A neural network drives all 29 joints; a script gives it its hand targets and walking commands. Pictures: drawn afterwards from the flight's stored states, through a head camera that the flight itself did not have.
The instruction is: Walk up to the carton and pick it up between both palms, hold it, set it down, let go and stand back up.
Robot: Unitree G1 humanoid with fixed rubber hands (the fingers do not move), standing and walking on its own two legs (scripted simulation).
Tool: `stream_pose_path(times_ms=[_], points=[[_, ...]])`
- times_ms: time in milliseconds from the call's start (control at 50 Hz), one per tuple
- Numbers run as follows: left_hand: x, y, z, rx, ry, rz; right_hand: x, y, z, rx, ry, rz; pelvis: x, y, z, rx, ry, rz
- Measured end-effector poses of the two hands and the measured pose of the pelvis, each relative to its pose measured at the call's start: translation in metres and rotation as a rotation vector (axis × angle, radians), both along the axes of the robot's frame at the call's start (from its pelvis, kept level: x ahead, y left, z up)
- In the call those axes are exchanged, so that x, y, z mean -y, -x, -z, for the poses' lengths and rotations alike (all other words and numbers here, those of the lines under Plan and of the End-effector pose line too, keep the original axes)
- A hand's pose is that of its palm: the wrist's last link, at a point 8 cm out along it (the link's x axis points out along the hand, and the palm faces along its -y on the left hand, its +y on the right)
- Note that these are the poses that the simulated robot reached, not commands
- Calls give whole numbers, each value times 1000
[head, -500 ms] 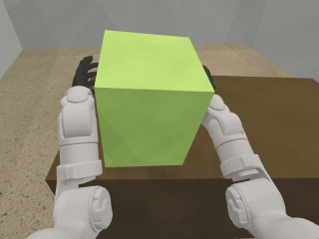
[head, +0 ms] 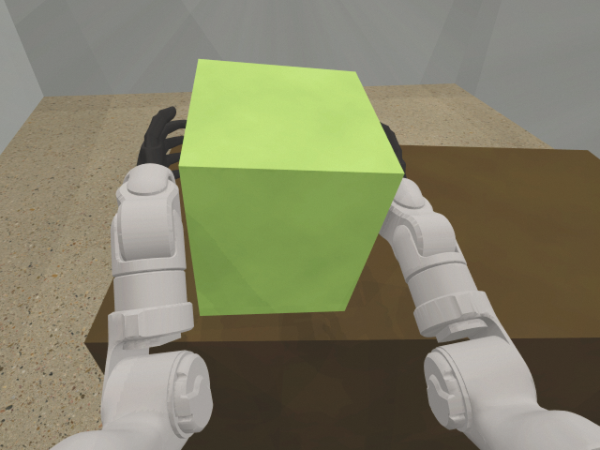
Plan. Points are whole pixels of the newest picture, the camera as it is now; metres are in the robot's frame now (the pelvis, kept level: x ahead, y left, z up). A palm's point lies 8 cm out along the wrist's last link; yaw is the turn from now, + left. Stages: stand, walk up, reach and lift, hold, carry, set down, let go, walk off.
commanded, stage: hold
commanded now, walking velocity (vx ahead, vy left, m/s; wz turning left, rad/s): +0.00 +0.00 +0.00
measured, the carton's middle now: (277, 194) +0.37 +0.01 +0.20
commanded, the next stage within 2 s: none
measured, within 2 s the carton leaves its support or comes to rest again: neither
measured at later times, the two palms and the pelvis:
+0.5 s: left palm (155, 173) +0.36 +0.15 +0.24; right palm (387, 182) +0.36 -0.14 +0.22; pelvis +0.00 +0.00 +0.00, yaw +0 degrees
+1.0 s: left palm (157, 173) +0.36 +0.15 +0.24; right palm (388, 181) +0.36 -0.14 +0.22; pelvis +0.00 +0.00 +0.00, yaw +0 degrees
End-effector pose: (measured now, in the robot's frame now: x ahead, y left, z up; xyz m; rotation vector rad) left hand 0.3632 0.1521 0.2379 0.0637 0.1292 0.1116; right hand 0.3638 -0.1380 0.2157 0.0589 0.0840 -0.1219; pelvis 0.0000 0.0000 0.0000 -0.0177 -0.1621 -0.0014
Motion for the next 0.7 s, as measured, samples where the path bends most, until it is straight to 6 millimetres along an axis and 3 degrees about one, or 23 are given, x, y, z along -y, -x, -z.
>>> stream_pose_path(times_ms=[700], points=[[-1,1,1,-1,1,1,-1,0,0,-1,-2,-1,1,0,0,-1,0,-3]])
